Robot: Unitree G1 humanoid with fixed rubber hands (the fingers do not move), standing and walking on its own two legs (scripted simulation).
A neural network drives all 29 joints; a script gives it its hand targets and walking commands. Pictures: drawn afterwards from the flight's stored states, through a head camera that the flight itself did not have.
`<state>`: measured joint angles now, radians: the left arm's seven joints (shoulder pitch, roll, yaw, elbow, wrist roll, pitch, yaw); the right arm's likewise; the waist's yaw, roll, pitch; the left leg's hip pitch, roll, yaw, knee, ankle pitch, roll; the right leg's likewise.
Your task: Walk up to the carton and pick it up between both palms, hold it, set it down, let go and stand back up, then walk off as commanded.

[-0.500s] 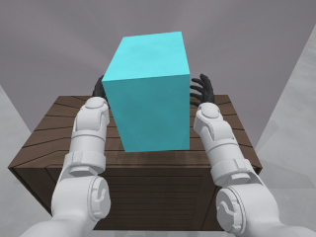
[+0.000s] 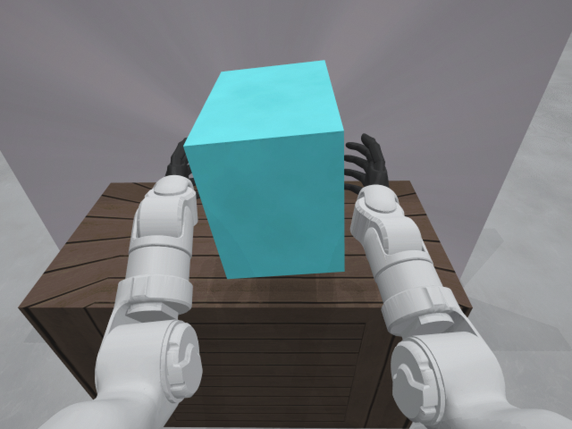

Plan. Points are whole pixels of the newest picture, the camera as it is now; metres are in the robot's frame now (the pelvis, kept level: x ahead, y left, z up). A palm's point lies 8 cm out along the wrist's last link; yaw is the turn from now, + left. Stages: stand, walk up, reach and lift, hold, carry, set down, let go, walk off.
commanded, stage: hold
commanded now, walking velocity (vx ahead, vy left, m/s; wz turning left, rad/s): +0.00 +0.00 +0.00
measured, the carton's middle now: (278, 164) +0.48 +0.02 +0.18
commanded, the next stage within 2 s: none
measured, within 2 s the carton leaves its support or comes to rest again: neither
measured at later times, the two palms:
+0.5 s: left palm (181, 185) +0.39 +0.16 +0.21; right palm (373, 187) +0.38 -0.11 +0.20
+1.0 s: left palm (180, 185) +0.39 +0.16 +0.21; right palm (373, 188) +0.37 -0.11 +0.20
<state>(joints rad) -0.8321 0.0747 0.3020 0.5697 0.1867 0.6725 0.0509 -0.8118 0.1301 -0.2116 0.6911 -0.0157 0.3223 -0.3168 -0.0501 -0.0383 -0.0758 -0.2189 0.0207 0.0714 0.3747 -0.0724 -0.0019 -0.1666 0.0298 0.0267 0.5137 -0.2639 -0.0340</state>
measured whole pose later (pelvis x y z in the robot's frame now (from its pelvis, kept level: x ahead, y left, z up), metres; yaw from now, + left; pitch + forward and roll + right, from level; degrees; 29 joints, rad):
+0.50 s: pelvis +0.00 +0.00 +0.00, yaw +0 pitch -5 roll +1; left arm -0.83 0.07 0.30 0.54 0.19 0.70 0.06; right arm -0.81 0.13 -0.21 0.67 -0.02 0.33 -0.32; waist -0.05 -0.04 -0.07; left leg -0.22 0.02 0.07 0.37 -0.07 0.00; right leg -0.17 0.03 0.03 0.51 -0.27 -0.03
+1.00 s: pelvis +0.00 +0.00 +0.00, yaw +0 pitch -5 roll +1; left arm -0.83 0.07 0.30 0.52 0.20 0.72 0.05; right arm -0.81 0.13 -0.21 0.66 -0.02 0.34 -0.32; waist -0.05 -0.04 -0.06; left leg -0.21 0.02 0.07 0.37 -0.07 0.00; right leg -0.16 0.03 0.03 0.51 -0.26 -0.03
